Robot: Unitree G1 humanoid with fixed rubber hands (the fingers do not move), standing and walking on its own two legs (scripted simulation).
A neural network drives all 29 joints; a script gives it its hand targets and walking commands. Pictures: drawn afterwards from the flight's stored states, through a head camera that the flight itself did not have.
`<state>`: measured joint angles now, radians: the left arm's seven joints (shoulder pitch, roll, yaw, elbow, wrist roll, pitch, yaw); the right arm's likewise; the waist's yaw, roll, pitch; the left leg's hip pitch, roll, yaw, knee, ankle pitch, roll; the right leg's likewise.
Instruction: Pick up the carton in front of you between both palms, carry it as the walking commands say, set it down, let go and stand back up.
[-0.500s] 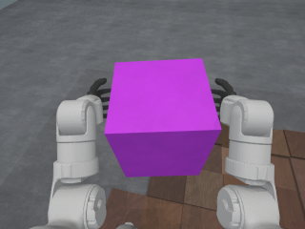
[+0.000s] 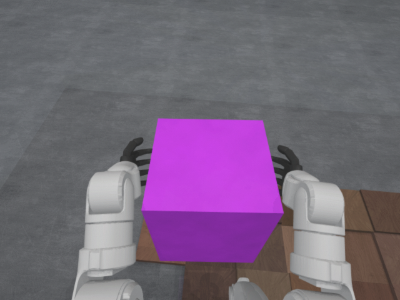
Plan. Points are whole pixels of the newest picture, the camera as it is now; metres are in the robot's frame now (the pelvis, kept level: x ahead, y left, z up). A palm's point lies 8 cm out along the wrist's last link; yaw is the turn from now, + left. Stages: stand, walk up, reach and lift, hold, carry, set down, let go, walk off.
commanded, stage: carry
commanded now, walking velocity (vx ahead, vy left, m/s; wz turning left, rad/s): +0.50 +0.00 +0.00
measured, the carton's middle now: (208, 194) +0.35 -0.02 +0.00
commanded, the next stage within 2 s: none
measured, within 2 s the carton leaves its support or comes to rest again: neither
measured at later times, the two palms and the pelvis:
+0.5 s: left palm (135, 55) +0.65 +0.15 +0.13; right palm (257, 55) +0.67 -0.15 +0.13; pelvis +0.31 -0.03 +0.01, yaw +1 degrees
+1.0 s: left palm out of the picture +0.98 +0.17 +0.13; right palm (236, 3) +0.97 -0.13 +0.13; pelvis +0.61 +0.02 +0.01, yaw +2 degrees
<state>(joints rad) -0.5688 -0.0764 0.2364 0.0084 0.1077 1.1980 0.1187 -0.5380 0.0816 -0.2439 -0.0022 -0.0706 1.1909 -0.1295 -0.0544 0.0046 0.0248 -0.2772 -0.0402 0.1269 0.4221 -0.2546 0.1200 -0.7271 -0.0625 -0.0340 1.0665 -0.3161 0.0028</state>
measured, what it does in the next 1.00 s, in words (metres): walks ahead: right foot, then left foot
